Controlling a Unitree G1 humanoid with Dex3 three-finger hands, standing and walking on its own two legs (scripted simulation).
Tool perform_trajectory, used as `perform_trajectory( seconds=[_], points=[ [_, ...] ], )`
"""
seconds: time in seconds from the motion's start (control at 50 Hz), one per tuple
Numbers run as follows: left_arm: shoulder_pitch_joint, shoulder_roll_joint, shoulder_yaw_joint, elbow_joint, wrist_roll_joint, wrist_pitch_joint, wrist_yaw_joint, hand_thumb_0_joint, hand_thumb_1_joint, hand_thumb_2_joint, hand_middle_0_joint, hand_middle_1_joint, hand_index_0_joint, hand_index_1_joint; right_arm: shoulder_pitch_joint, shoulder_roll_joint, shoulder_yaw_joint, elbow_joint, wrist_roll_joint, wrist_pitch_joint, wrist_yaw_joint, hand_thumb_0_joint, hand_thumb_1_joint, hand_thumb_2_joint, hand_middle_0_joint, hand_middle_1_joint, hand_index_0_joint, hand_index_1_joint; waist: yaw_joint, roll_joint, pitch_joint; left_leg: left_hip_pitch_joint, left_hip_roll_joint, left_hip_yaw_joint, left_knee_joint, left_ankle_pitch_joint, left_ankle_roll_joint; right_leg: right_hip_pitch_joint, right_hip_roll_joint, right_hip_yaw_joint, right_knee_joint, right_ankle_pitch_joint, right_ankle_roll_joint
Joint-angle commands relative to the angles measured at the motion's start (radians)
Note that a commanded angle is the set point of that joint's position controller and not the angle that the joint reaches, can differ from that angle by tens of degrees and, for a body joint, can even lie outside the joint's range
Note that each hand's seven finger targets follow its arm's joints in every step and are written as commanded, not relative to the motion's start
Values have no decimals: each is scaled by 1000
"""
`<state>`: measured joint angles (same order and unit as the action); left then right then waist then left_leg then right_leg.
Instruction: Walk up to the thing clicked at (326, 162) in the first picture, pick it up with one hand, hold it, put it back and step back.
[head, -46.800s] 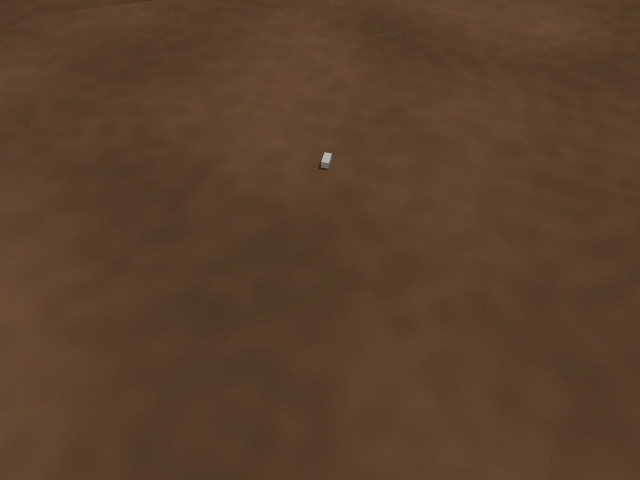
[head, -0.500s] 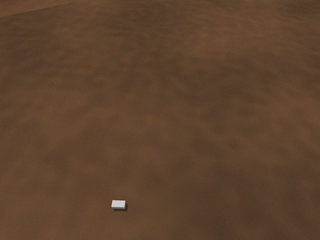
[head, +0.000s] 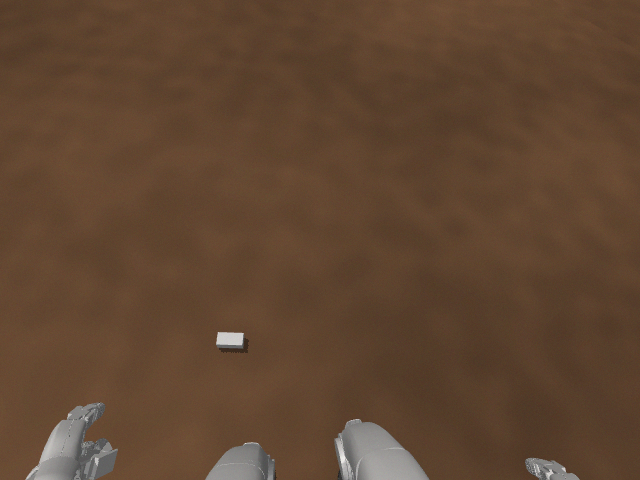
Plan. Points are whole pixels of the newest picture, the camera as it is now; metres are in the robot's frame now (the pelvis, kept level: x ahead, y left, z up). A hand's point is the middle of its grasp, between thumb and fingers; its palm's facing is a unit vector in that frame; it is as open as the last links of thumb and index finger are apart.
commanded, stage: step back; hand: left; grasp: from above
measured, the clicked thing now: (230, 340) +0.49 +0.21 -0.74
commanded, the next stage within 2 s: none
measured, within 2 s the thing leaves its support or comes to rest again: neither
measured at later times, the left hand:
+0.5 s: hand out of the picture +0.00 +0.23 -0.13, palm faces -0.05 -0.91 -0.41, open 7.4 cm
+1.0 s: hand out of the picture -0.17 +0.25 -0.15, palm faces -0.07 -0.92 -0.39, open 7.4 cm
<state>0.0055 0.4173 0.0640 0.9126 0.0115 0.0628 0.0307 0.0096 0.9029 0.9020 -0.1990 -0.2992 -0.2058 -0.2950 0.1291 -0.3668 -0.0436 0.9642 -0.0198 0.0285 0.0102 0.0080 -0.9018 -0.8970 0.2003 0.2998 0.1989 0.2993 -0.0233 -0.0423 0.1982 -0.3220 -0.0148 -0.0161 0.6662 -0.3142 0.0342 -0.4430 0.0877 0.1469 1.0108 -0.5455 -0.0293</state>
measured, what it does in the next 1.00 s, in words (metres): walks backwards: right foot, then left foot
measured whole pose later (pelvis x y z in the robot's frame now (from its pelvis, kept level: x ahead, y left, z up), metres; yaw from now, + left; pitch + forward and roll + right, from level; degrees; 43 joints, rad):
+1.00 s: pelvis -0.28 -0.02 +0.00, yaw -4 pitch -3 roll -1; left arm 0.18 0.40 0.08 0.84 0.02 0.06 0.01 0.01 0.90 0.90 -0.20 -0.30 -0.21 -0.30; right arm 0.10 -0.37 -0.03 0.80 -0.03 0.03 -0.01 0.01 -0.90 -0.90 0.20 0.30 0.20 0.30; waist 0.01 -0.02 0.19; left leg -0.38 0.05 0.02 0.63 -0.20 0.01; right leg -0.29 0.03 0.08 0.84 -0.47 0.02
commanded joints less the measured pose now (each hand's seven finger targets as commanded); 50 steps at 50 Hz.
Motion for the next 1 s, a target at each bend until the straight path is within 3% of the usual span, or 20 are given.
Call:
perform_trajectory(
  seconds=[0.0, 0.14, 0.2, 0.24, 0.26, 0.28, 0.3, 0.32, 0.36, 0.38, 0.48, 0.56, 0.6, 0.62, 0.64, 0.66, 0.7, 0.74, 0.88, 0.98],
  points=[
    [126, 161, 47, -61, -7, -18, 7, 0, 900, 900, -200, -300, -200, -300, -47, -260, -68, -120, -10, -32, -44, 0, -900, -900, 200, 300, 200, 300, 46, 185, -270, 229, 275, -256, -196, 646, 202, -66, -1, 43, 235, 17, 14],
    [100, 149, 60, -116, -1, -27, -9, 0, 900, 900, -200, -300, -200, -300, 52, -272, -73, -143, -10, -27, -46, 0, -900, -900, 200, 300, 200, 300, -26, 187, -255, 261, 277, -227, -192, 559, 221, -1, -29, -30, -47, 15, 58],
    [172, 137, 64, -96, 2, -33, -16, 0, 900, 900, -200, -300, -200, -300, 13, -278, -72, -164, -9, -16, -38, 0, -900, -900, 200, 300, 200, 300, -1, 218, -298, 210, 260, -203, -173, 407, 186, 120, -61, -97, -286, 81, 36],
    [282, 120, 70, -54, 9, -40, -19, 0, 900, 900, -200, -300, -200, -300, -28, -286, -71, -167, 1, -4, -34, 0, -900, -900, 200, 300, 200, 300, 53, 216, -321, 118, 240, -176, -111, 344, 136, 286, -68, -138, -561, 279, 5],
    [280, 160, 80, -59, 23, -49, -18, 0, 900, 900, -200, -300, -200, -300, -14, -259, -61, -167, 11, -1, -31, 0, -900, -900, 200, 300, 200, 300, 48, 149, -312, -3, 187, -149, -73, 244, 74, 356, -106, -64, -579, 333, -21],
    [258, 232, 102, -80, 33, -54, -19, 0, 900, 900, -200, -300, -200, -300, 4, -209, -46, -176, 14, 1, -28, 0, -900, -900, 200, 300, 200, 300, 33, -74, -256, -220, 41, -96, 88, -12, -1, 388, -279, 226, -631, 317, -87],
    [183, 324, 117, -116, 23, -48, -20, 0, 900, 900, -200, -300, -200, -300, -51, -198, -53, -183, 18, 6, -42, 0, -900, -900, 200, 300, 200, 300, 75, -225, -191, -176, -89, -58, 336, -305, -32, 140, -486, 399, -726, 356, -269],
    [120, 305, 111, -156, 27, -55, -16, 0, 900, 900, -200, -300, -200, -300, -34, -233, -64, -164, 12, 11, -44, 0, -900, -900, 200, 300, 200, 300, 49, -173, -142, -141, -68, -145, 494, -298, -41, 49, -505, 420, -723, 406, -293],
    [25, 201, 82, -171, 13, -58, -7, 0, 900, 900, -200, -300, -200, -300, 47, -226, -60, -125, 27, 6, -40, 0, -900, -900, 200, 300, 200, 300, -25, -55, -122, -152, -111, -182, 543, -165, -39, 91, -327, 144, -637, 588, -187],
    [7, 200, 86, -180, 17, -56, -6, 0, 900, 900, -200, -300, -200, -300, 79, -222, -54, -113, 32, 2, -42, 0, -900, -900, 200, 300, 200, 300, -28, -99, -129, -142, -122, -152, 545, -148, -46, 104, -304, 87, -620, 609, -166],
    [142, 169, 78, -187, 23, -51, 4, 0, 900, 900, -200, -300, -200, -300, 41, -211, -41, -152, 20, -6, -43, 0, -900, -900, 200, 300, 200, 300, 69, -111, -205, -189, -80, -95, 350, -216, -60, 372, -331, 84, -540, 734, -198],
    [128, 195, 74, -208, 17, -38, 3, 0, 900, 900, -200, -300, -200, -300, 90, -205, -49, -142, 7, -11, -35, 0, -900, -900, 200, 300, 200, 300, 48, -152, -248, -45, -17, -24, 8, -167, -34, 371, -343, 90, -474, 755, -176],
    [99, 206, 65, -216, 2, -28, -5, 0, 900, 900, -200, -300, -200, -300, 168, -199, -57, -109, 2, -21, -31, 0, -900, -900, 200, 300, 200, 300, 0, -91, -277, 101, -13, 9, -246, 100, -18, 301, -295, 31, -393, 682, -118],
    [129, 169, 54, -223, 0, -23, -9, 0, 900, 900, -200, -300, -200, -300, 144, -237, -70, -121, -11, -26, -31, 0, -900, -900, 200, 300, 200, 300, 16, -5, -271, 181, 77, -132, -265, 194, 16, 167, -230, 5, -345, 528, -62],
    [123, 128, 44, -238, -5, -25, -8, 0, 900, 900, -200, -300, -200, -300, 102, -343, -93, -148, -21, -25, -25, 0, -900, -900, 200, 300, 200, 300, 11, 244, -262, 220, 302, -432, -305, 335, 129, -30, -55, -108, -178, 183, 2],
    [39, 167, 69, -237, 1, -26, 8, 0, 900, 900, -200, -300, -200, -300, 88, -402, -102, -163, -15, -25, -20, 0, -900, -900, 200, 300, 200, 300, -49, 298, -238, 68, 414, -543, -334, 449, 268, 9, -2, -32, 29, -117, 20],
    [78, 157, 69, -206, -6, -21, 13, 0, 900, 900, -200, -300, -200, -300, 13, -299, -75, -165, -17, -29, -30, 0, -900, -900, 200, 300, 200, 300, 13, 131, -212, 97, 317, -337, -264, 562, 216, -37, 21, 78, 211, -55, 0],
    [149, 161, 71, -169, -12, -23, 10, 0, 900, 900, -200, -300, -200, -300, -31, -265, -65, -180, -14, -29, -38, 0, -900, -900, 200, 300, 200, 300, 47, 164, -187, 101, 264, -239, -243, 554, 178, -54, 22, 50, 279, 19, 7],
    [155, 138, 65, -180, 2, -33, -3, 0, 900, 900, -200, -300, -200, -300, 47, -258, -74, -193, -9, -21, -44, 0, -900, -900, 200, 300, 200, 300, -20, 193, -240, 276, 275, -210, -182, 552, 230, -25, -29, -40, -28, 16, 68],
    [311, 138, 74, -98, 8, -40, -22, 0, 900, 900, -200, -300, -200, -300, -35, -301, -82, -223, -5, 3, -28, 0, -900, -900, 200, 300, 200, 300, 47, 261, -276, 59, 253, -192, -189, 241, 145, 266, -62, -156, -455, 207, 14]
  ],
)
